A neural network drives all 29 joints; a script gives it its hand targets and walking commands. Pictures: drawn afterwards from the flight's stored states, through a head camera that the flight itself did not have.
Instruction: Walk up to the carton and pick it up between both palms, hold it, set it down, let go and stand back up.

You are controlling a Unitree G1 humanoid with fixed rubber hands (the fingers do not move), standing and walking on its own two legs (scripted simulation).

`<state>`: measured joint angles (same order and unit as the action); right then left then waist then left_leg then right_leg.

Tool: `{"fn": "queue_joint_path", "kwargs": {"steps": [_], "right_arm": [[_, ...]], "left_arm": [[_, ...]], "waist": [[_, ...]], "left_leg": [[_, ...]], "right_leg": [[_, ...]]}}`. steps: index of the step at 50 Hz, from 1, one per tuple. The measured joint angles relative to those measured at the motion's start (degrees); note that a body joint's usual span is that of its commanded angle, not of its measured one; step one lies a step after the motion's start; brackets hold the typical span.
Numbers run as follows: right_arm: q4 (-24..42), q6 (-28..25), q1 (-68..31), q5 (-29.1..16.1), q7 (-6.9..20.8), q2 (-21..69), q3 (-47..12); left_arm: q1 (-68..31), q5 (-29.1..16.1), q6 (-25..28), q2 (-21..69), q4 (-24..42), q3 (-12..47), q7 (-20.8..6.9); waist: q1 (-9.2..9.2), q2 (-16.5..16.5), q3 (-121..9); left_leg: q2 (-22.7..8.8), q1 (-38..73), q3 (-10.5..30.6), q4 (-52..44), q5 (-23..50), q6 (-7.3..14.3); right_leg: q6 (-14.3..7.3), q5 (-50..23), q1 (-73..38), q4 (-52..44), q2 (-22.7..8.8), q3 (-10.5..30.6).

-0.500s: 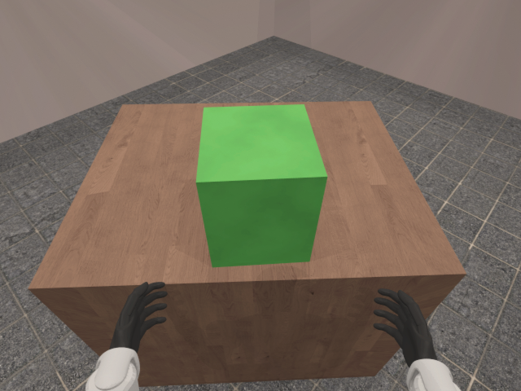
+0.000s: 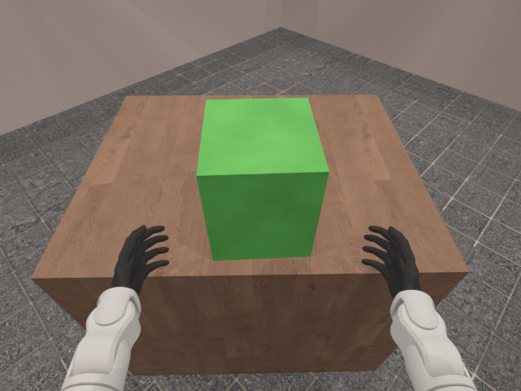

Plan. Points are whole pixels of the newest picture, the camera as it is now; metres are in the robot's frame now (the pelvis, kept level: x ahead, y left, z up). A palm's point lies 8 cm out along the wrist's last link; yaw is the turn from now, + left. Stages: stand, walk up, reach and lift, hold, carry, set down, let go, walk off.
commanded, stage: reach and lift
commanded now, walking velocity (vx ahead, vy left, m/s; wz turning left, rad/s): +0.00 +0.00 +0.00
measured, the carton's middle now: (259, 180) +0.49 +0.04 +0.03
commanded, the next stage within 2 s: none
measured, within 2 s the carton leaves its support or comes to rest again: neither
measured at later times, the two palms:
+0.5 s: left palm (131, 220) +0.34 +0.23 +0.09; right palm (398, 219) +0.36 -0.18 +0.09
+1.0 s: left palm (133, 160) +0.41 +0.23 +0.15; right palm (392, 161) +0.42 -0.17 +0.15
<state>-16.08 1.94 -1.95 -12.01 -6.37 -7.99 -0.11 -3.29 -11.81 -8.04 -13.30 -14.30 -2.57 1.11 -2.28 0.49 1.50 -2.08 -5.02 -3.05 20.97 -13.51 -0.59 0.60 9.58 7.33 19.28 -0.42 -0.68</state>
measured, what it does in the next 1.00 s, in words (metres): stands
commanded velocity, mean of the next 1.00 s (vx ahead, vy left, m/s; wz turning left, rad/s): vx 0.00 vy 0.00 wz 0.00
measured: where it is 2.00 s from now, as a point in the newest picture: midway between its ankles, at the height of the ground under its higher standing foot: outside the picture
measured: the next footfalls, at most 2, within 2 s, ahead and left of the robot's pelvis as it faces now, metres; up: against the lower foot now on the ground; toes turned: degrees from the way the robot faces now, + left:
none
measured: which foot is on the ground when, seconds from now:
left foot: down 0.00-1.00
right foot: down 0.00-1.00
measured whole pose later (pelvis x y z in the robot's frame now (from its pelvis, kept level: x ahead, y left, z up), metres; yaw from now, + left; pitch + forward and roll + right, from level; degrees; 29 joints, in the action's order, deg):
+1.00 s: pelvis -0.01 -0.01 +0.00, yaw +1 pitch +6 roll -1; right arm -46.6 16.3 -49.3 -18.4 -7.7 -15.0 0.9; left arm -49.3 -14.5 -21.6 -20.9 -44.1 -3.6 2.2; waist -0.8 0.7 -4.6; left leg -2.6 -16.7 -1.0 22.5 -11.8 -1.1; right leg 0.0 6.7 17.0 17.7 0.4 -1.5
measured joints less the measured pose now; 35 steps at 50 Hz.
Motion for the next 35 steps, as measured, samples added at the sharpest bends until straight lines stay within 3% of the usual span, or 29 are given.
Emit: {"fn": "queue_joint_path", "kwargs": {"steps": [8,19,35], "right_arm": [[-0.69,3.58,-6.15,-1.84,-0.82,-1.99,-0.14],[-4.59,8.14,-15.63,-3.16,-1.07,-3.62,0.64],[-16.61,12.97,-32.69,-5.34,-1.71,-5.77,0.92]], "left_arm": [[-5.88,0.45,-6.73,-0.24,1.66,-2.77,-0.58],[-14.38,-0.58,-12.08,-1.47,-1.31,-3.89,-0.15],[-30.90,-1.22,-15.87,-4.79,-13.01,-3.62,0.34]], "waist": [[0.16,-0.15,-0.17],[0.48,-0.08,-1.23],[1.00,0.08,-3.27]], "left_leg": [[-0.16,-0.64,-0.14,-0.24,0.28,0.02],[-0.18,-3.61,0.22,0.10,0.75,-0.02],[-0.35,-7.77,1.29,0.92,1.41,-0.27]], "right_leg": [[0.02,-0.76,0.39,-0.98,0.25,0.34],[-0.04,-1.43,2.99,-1.19,0.34,0.25],[-0.31,-2.38,6.26,-1.53,0.60,-0.45]]}}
